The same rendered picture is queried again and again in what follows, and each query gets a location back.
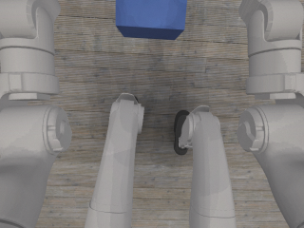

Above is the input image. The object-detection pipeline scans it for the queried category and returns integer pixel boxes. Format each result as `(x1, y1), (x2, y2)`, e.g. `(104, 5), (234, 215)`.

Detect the carton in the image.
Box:
(115, 0), (187, 40)

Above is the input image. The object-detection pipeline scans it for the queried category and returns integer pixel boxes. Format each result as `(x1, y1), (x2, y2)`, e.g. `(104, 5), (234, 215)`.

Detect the robot right upper arm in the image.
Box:
(237, 104), (304, 228)

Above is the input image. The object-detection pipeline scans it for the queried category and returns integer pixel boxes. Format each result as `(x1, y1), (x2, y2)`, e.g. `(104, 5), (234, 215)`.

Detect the robot left upper arm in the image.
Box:
(0, 104), (72, 228)

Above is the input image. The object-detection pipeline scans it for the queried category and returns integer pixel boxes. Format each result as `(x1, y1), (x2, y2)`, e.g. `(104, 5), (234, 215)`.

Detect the left robot forearm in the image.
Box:
(0, 0), (61, 112)

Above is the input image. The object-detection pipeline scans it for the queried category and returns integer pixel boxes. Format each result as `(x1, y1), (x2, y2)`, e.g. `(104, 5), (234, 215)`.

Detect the right robot forearm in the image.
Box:
(238, 0), (304, 108)

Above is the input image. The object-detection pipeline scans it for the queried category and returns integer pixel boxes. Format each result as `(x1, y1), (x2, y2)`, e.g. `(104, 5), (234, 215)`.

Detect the right robot foot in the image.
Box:
(174, 110), (190, 156)

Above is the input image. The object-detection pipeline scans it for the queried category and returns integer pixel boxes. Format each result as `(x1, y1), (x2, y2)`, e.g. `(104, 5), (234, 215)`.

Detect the right robot shin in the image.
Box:
(179, 105), (220, 149)

